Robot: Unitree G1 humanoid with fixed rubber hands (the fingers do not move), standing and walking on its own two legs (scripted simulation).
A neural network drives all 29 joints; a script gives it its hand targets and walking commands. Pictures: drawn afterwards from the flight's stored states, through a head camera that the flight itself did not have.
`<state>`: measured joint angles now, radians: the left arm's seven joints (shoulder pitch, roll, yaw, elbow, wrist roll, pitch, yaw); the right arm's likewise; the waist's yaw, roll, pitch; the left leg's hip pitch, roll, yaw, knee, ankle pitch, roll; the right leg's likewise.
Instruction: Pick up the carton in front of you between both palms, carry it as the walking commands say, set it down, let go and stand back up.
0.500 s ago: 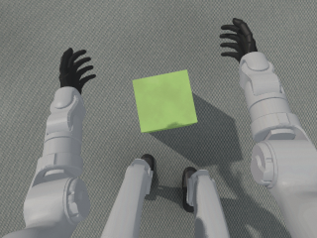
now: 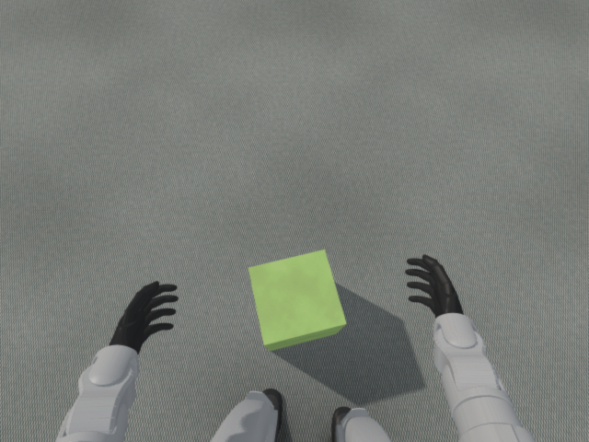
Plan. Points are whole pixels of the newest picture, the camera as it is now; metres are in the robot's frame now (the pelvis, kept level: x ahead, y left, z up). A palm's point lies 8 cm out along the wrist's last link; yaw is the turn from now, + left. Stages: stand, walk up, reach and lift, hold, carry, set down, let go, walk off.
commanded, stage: let go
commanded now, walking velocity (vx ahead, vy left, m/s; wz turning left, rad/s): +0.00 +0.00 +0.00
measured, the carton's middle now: (295, 303) +0.40 +0.03 -0.62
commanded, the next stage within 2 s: stand in 0.82 s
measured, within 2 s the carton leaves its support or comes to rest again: neither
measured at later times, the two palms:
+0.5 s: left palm (148, 383) +0.19 +0.19 -0.03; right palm (555, 409) +0.20 -0.27 -0.03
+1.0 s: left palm (94, 399) +0.17 +0.26 -0.05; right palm (559, 436) +0.17 -0.28 -0.04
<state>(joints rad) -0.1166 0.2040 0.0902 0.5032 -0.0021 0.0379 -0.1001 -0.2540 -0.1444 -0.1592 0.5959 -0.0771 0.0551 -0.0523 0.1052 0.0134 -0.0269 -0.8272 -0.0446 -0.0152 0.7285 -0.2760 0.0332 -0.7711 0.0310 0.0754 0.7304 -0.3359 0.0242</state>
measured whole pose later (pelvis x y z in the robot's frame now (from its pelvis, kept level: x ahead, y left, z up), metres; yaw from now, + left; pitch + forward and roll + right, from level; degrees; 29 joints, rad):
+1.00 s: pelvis +0.02 -0.02 +0.03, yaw +1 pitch -2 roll +0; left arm 0.20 0.31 0.05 0.55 0.04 0.08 0.01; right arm 0.21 -0.28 -0.03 0.62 -0.05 0.04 -0.01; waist 0.01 -0.04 0.02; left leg -0.23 -0.04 -0.04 0.54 -0.28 0.02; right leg -0.16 0.03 0.05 0.53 -0.33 -0.01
